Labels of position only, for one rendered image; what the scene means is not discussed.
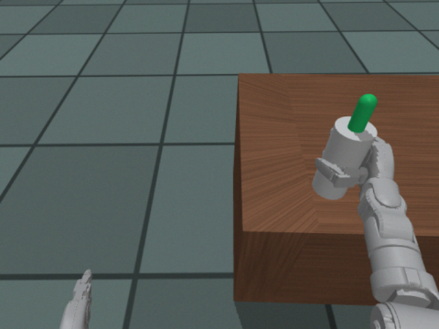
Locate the left robot hand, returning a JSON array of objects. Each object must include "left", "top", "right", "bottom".
[{"left": 60, "top": 269, "right": 93, "bottom": 329}]

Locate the right robot hand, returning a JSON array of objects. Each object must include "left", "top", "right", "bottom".
[{"left": 315, "top": 128, "right": 394, "bottom": 188}]

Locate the right robot arm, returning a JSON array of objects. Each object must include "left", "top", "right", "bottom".
[{"left": 357, "top": 177, "right": 439, "bottom": 329}]

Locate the bottle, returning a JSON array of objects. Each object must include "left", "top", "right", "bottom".
[{"left": 312, "top": 94, "right": 377, "bottom": 200}]

